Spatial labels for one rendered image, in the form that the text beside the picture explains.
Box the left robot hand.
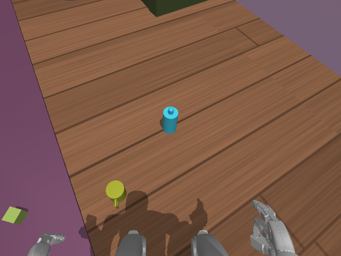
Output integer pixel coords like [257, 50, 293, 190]
[27, 232, 66, 256]

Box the armchair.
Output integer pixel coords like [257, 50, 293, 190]
[141, 0, 208, 17]

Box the right robot hand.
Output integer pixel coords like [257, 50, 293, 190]
[250, 200, 295, 256]

